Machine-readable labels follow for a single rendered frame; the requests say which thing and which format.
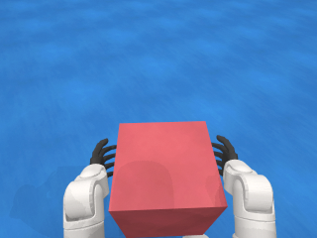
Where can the carton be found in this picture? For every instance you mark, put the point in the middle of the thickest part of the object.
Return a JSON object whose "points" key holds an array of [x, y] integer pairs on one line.
{"points": [[165, 180]]}

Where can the robot right hand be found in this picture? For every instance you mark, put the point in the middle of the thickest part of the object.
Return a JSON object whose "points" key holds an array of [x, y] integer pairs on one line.
{"points": [[227, 155]]}

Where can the robot right forearm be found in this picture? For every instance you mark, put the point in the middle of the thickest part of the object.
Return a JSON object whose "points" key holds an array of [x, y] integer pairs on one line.
{"points": [[253, 203]]}

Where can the robot left forearm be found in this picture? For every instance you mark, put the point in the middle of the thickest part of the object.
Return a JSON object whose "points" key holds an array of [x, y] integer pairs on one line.
{"points": [[83, 204]]}

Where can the robot left hand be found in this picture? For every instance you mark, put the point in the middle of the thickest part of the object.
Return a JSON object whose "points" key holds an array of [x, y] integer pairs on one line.
{"points": [[99, 158]]}

